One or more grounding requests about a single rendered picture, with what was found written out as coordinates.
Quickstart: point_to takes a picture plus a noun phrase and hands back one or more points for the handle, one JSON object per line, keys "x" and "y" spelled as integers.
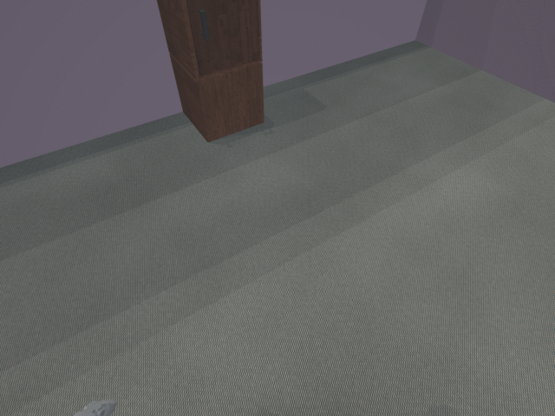
{"x": 205, "y": 33}

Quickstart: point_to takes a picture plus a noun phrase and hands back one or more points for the cupboard door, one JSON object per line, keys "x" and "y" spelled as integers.
{"x": 233, "y": 27}

